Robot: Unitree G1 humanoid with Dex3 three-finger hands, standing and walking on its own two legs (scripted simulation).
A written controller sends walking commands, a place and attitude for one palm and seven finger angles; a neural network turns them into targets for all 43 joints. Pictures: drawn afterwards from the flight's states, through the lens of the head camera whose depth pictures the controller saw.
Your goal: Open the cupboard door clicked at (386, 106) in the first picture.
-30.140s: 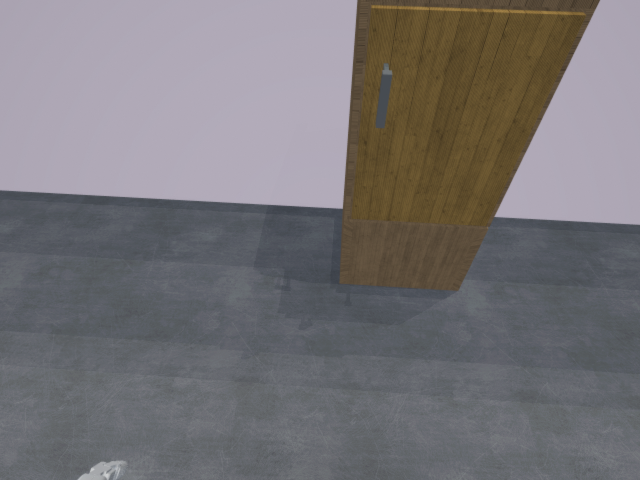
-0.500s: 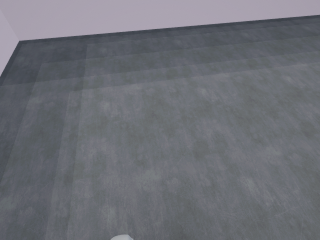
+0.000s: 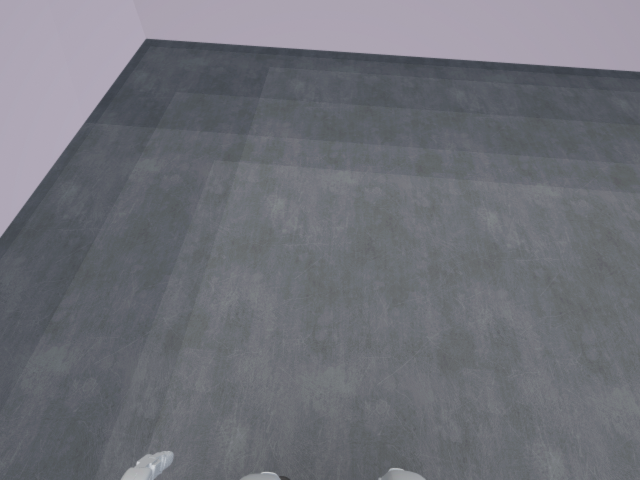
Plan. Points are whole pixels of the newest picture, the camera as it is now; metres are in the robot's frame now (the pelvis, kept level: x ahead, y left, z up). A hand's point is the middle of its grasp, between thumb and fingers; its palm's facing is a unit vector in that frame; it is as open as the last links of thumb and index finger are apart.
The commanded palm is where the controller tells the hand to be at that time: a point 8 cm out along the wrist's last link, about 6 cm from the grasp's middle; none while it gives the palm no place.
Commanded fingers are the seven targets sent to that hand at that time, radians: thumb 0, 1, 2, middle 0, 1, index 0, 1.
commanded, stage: turn to face it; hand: left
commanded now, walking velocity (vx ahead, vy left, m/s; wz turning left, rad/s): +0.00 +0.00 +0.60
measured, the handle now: out of the picture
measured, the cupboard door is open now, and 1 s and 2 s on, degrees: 39 39 39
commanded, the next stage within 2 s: none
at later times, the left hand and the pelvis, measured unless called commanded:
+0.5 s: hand out of the picture +0.01 +0.17 -0.19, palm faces +0.35 -0.90 -0.26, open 7.4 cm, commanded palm none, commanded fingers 0.00 0.90 0.90 -0.20 -0.30 -0.20 -0.30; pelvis +0.06 -0.04 -0.01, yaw +20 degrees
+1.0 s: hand out of the picture +0.06 +0.11 -0.15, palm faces +0.61 -0.76 -0.24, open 7.4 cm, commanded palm none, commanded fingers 0.00 0.90 0.90 -0.20 -0.30 -0.20 -0.30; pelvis +0.11 -0.09 +0.01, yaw +39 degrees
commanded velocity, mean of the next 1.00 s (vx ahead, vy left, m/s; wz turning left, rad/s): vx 0.00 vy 0.00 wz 0.60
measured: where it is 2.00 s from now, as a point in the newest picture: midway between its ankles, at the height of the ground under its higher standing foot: outside the picture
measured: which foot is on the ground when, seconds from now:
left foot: down 0.00-0.08, up 0.10-0.42, down 0.44-0.76, up 0.78-1.00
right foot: up 0.00-0.06, down 0.08-0.44, up 0.46-0.74, down 0.76-1.00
